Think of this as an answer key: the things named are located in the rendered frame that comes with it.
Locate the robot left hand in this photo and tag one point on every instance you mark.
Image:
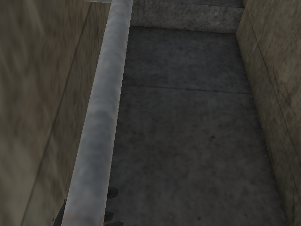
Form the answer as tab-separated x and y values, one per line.
112	193

